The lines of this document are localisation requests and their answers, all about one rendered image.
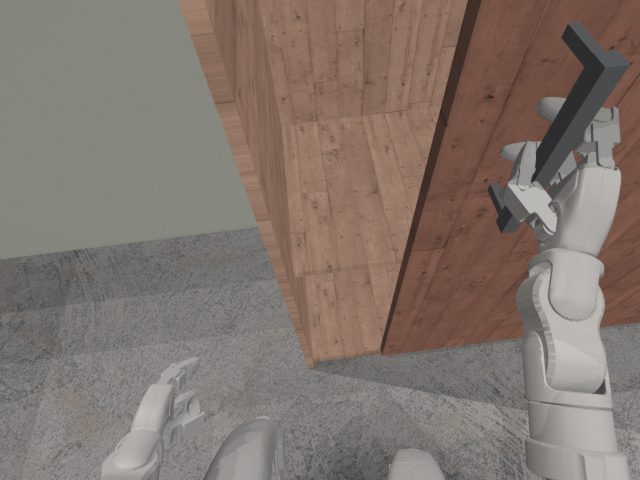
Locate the right robot forearm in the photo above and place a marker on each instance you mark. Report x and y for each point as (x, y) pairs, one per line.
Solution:
(565, 369)

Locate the robot right hand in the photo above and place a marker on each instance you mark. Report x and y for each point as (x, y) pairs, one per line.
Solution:
(584, 196)

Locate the robot left thigh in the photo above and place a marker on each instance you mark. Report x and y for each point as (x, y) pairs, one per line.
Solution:
(252, 451)

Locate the wardrobe door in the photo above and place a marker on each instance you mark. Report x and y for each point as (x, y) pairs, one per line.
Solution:
(459, 275)

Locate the left robot forearm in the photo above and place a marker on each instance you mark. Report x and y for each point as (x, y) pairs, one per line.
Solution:
(137, 456)

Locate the robot right thigh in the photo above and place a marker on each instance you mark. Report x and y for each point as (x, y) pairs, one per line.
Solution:
(410, 464)

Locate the robot thigh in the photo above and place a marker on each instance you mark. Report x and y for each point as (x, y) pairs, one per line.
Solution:
(410, 464)
(252, 451)

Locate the robot left hand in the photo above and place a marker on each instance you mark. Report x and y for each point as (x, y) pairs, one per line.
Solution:
(176, 420)

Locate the handle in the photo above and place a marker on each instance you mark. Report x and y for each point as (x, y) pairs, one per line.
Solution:
(602, 72)

